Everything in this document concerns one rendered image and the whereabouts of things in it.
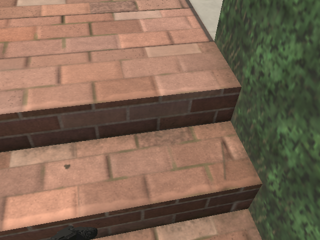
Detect stairs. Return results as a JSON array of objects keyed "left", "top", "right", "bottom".
[{"left": 0, "top": 87, "right": 263, "bottom": 240}]

